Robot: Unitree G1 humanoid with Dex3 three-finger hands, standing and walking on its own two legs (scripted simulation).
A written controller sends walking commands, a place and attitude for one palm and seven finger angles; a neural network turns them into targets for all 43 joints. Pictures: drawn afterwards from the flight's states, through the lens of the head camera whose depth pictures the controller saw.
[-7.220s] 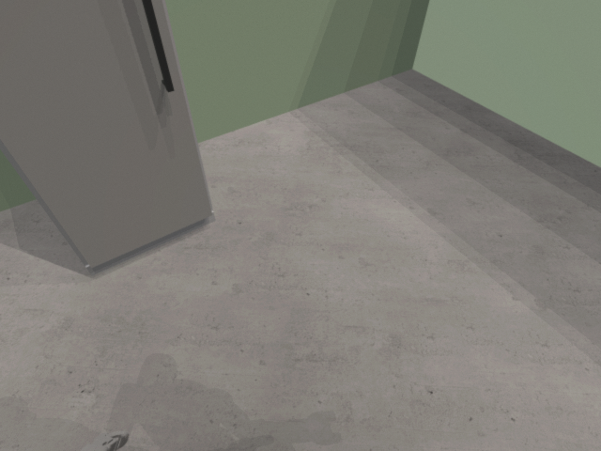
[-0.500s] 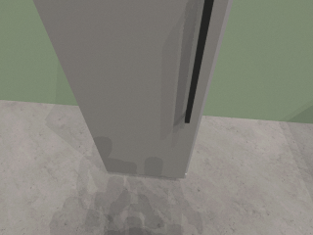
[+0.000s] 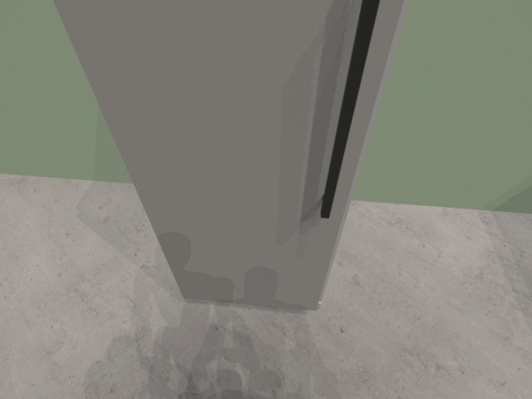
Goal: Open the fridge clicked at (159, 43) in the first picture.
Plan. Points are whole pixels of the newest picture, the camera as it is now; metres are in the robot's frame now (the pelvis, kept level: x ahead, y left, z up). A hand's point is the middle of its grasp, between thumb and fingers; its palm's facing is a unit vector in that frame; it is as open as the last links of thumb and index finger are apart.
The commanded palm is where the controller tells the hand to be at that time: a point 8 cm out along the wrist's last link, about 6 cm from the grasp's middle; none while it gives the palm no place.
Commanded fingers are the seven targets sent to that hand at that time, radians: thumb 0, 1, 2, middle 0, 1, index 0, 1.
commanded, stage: shuffle to correct the standing spot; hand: right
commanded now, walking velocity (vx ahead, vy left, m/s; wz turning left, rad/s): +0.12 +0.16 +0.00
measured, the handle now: (343, 116) +0.52 -0.09 +0.17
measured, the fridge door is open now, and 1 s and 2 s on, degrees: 0 0 0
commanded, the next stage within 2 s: come to a stop and stand still in 0.44 s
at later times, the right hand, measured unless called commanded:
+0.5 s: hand out of the picture +0.04 -0.13 -0.19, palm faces +0.04 +0.99 -0.10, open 7.4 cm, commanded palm none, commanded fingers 0.00 -0.90 -0.90 0.20 0.30 0.20 0.30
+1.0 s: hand out of the picture +0.16 -0.09 -0.18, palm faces +0.07 +0.98 -0.20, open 7.3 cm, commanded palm none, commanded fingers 0.00 -0.90 -0.90 0.20 0.30 0.20 0.30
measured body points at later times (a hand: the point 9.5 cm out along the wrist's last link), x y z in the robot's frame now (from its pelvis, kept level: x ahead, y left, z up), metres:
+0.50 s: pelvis +0.07 +0.03 +0.00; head +0.09 +0.00 +0.45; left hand +0.08 +0.26 -0.14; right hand +0.04 -0.18 -0.17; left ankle +0.04 +0.18 -0.65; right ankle +0.06 -0.06 -0.74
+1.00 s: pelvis +0.08 +0.09 -0.01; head +0.10 +0.08 +0.44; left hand +0.13 +0.34 -0.15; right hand +0.15 -0.14 -0.16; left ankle +0.14 +0.24 -0.74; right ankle +0.07 +0.00 -0.72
